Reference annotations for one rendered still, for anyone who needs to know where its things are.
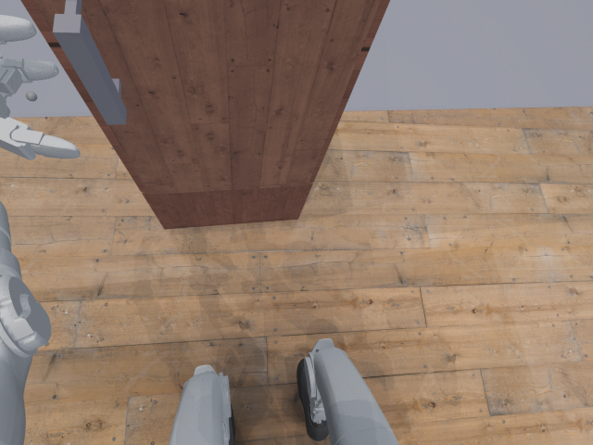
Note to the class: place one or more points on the left robot thigh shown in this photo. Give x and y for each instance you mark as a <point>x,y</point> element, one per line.
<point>204,405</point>

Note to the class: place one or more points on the robot right foot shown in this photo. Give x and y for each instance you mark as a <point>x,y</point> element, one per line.
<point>319,430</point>

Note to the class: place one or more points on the left robot upper arm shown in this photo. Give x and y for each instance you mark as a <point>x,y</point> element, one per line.
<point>24,327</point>

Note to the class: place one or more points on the cupboard door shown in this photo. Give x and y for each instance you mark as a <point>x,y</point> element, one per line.
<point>225,94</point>

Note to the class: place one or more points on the handle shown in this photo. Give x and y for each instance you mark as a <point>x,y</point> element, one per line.
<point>79,46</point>

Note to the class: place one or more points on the robot left hand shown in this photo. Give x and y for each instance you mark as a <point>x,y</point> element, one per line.
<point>15,136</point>

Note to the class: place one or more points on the left robot forearm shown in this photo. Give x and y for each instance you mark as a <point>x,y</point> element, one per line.
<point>9,264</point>

